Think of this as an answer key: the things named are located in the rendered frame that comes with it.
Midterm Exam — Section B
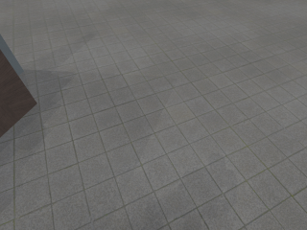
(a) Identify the pedestal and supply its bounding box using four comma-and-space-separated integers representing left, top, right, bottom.
0, 50, 37, 137

